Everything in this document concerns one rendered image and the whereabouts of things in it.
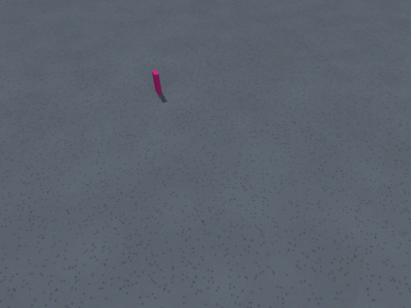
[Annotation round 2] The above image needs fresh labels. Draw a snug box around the carton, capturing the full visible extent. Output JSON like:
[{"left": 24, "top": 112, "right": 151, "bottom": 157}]
[{"left": 152, "top": 70, "right": 162, "bottom": 95}]

